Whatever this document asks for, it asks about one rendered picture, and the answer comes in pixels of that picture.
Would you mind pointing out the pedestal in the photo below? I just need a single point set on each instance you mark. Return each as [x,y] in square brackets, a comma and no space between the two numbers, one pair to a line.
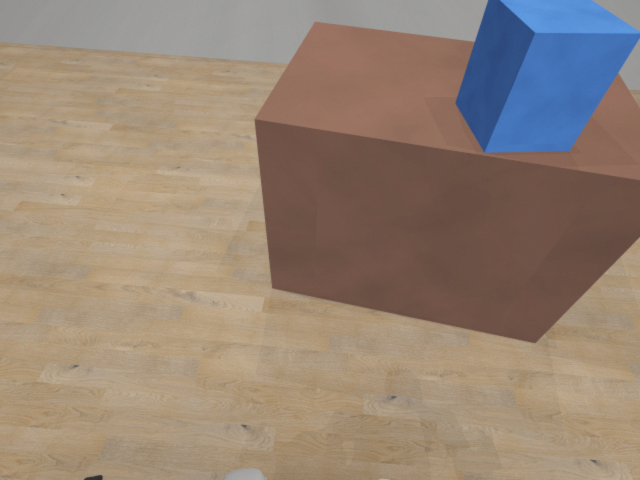
[377,194]

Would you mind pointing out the carton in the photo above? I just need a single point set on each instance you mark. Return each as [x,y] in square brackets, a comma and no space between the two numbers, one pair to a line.
[538,70]

